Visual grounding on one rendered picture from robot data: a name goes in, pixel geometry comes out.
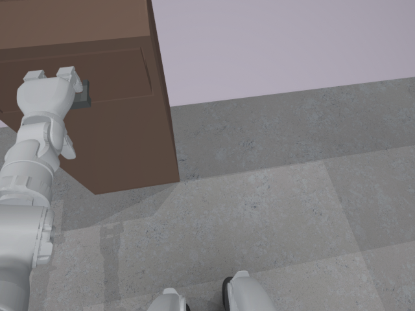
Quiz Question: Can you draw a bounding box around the left robot upper arm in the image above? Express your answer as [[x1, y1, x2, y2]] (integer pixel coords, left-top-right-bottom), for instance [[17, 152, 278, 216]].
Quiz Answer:
[[0, 204, 56, 311]]

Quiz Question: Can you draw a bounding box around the drawer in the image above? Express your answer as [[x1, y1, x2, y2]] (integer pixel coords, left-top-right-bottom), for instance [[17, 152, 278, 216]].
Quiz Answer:
[[0, 47, 152, 112]]

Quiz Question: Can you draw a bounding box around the robot left forearm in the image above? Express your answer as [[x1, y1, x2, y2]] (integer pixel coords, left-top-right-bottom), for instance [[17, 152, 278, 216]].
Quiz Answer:
[[0, 111, 65, 209]]

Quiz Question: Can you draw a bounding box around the cabinet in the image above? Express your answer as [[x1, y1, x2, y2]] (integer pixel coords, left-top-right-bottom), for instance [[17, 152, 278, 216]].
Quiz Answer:
[[0, 0, 180, 195]]

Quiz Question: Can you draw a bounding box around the left robot thigh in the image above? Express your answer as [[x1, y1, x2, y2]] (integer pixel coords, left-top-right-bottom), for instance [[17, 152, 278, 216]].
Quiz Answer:
[[147, 294, 186, 311]]

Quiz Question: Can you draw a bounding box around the robot right shin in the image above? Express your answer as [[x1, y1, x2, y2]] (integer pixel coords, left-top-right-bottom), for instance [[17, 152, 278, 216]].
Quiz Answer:
[[232, 271, 249, 281]]

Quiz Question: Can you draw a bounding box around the handle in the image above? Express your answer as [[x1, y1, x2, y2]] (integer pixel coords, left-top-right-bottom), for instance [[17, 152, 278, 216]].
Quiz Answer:
[[70, 79, 91, 109]]

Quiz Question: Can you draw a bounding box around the left robot hand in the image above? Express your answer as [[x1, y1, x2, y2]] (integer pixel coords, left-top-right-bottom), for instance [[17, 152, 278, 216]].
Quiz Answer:
[[17, 66, 83, 159]]

